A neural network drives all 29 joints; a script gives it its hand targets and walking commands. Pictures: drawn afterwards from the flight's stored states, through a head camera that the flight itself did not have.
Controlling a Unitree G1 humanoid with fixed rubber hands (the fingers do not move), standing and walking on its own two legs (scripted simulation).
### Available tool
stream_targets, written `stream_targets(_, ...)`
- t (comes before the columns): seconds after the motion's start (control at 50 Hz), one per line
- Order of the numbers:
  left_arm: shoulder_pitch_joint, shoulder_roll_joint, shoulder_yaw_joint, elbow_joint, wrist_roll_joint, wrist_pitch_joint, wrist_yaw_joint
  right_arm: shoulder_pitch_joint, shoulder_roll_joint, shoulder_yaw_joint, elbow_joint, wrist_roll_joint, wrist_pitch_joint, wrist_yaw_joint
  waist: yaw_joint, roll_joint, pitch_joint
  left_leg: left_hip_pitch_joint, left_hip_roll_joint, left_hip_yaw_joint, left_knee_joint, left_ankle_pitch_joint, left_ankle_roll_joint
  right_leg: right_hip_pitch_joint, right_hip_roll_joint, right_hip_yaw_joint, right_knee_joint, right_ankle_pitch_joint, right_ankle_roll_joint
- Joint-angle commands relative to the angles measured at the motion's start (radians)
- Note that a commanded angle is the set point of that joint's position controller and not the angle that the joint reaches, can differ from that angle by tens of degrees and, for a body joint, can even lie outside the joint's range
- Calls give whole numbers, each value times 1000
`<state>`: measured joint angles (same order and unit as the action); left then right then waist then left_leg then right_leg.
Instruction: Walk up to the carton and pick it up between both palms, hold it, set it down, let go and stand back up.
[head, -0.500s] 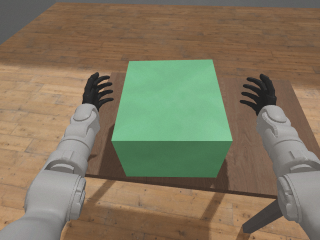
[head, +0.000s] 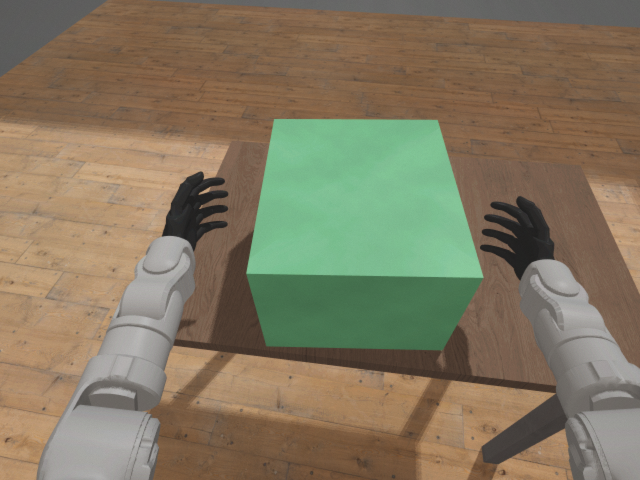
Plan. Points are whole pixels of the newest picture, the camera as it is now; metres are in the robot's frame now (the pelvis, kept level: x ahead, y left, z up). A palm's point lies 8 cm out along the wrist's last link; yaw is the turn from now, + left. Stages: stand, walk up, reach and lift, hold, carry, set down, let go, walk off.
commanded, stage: set down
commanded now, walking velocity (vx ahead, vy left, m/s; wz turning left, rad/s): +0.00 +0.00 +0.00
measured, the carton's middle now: (354, 229) +0.50 -0.01 +0.00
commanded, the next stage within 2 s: none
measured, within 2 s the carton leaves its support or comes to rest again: neither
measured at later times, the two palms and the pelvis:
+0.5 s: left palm (166, 305) +0.33 +0.23 +0.06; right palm (560, 340) +0.30 -0.26 +0.03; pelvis +0.00 +0.00 +0.00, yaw +0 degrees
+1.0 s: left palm (158, 369) +0.27 +0.24 +0.01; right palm (565, 410) +0.24 -0.26 -0.02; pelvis +0.01 +0.00 +0.01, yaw +0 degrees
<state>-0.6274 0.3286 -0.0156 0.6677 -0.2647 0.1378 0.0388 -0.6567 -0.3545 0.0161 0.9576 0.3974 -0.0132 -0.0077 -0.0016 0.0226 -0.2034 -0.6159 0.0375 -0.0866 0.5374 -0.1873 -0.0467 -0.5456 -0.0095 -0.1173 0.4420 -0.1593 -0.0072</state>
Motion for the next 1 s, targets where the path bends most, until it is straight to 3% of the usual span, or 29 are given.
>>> stream_targets(0.0, -166, 168, 62, -353, 3, -25, 10, -164, -320, -156, -402, -23, -74, 36, -50, 7, -487, 531, -61, 65, -86, 337, -31, 354, 84, 39, -48, 236, 13)
stream_targets(0.02, -201, 183, 60, -386, -8, -18, 12, -207, -333, -177, -449, -28, -75, 38, -51, 15, -505, 513, -64, 68, -83, 322, -30, 341, 82, 40, -46, 220, 11)
stream_targets(0.06, -121, 180, 58, -465, -16, -21, 20, -122, -325, -188, -528, -34, -81, 47, -50, 8, -524, 526, -62, 60, -87, 328, -30, 361, 80, 41, -41, 234, 10)
stream_targets(0.16, -39, 166, 55, -505, -13, -22, 25, -5, -293, -198, -592, -45, -71, 62, -58, -8, -485, 514, -58, 58, -108, 254, -19, 376, 70, 57, -45, 181, 4)
stream_targets(0.18, -77, 178, 56, -509, -24, -24, 27, -52, -296, -207, -632, -50, -70, 61, -53, -18, -487, 489, -61, 66, -108, 217, -17, 367, 67, 59, -43, 149, 7)
stream_targets(0.22, 7, 151, 43, -487, -18, -28, 29, 54, -277, -205, -588, -59, -65, 71, -67, -21, -445, 503, -53, 50, -124, 198, -9, 364, 66, 55, -45, 150, 0)
stream_targets(0.26, 90, 126, 55, -469, 4, -34, 20, 124, -257, -186, -584, -50, -75, 72, -60, -33, -399, 511, -57, 60, -129, 212, -2, 395, 62, 66, -52, 162, -3)
stream_targets(0.28, 61, 125, 50, -437, 6, -38, 14, 104, -247, -186, -563, -61, -75, 70, -70, -42, -372, 489, -60, 64, -135, 198, 4, 397, 60, 69, -58, 154, -4)
stream_targets(0.38, 236, 75, 51, -443, 33, -102, 2, 285, -189, -156, -567, -61, -125, 73, -71, -51, -312, 500, -68, 73, -147, 197, 11, 444, 53, 77, -77, 142, -6)
stream_targets(0.52, 218, 87, 4, -448, -14, -193, 15, 297, -159, -154, -613, -52, -166, 86, -62, -46, -238, 446, -66, 77, -167, 48, 22, 401, 39, 94, -86, -14, -9)
stream_targets(0.54, 283, 66, -5, -433, -15, -203, 12, 368, -144, -146, -596, -48, -170, 90, -68, -53, -210, 449, -65, 74, -166, 41, 27, 398, 39, 93, -86, -17, -9)
stream_targets(0.66, 322, 91, 16, -427, -14, -258, 14, 424, -96, -135, -635, -57, -204, 86, -42, -72, -202, 429, -71, 86, -163, -1, 38, 414, 24, 114, -77, -69, -5)
stream_targets(0.68, 325, 82, -7, -385, -21, -260, 8, 439, -101, -136, -601, -55, -203, 85, -63, -71, -170, 422, -70, 79, -169, -19, 38, 398, 22, 114, -79, -77, -4)
stream_targets(0.72, 382, 78, 12, -374, -12, -273, -2, 481, -68, -112, -620, -56, -217, 78, -51, -101, -167, 428, -76, 89, -159, -11, 43, 423, 15, 126, -88, -66, -1)
stream_targets(0.84, 493, 50, 22, -342, 15, -307, -28, 596, -16, -77, -576, -74, -257, 57, -48, -84, -109, 454, -84, 94, -160, 42, 39, 447, 12, 133, -101, -14, 2)
stream_targets(0.98, 557, 38, 15, -432, 13, -359, -11, 670, -17, -99, -591, -105, -318, 55, -41, -44, -83, 492, -79, 84, -146, 96, 19, 412, 23, 116, -105, 0, -6)
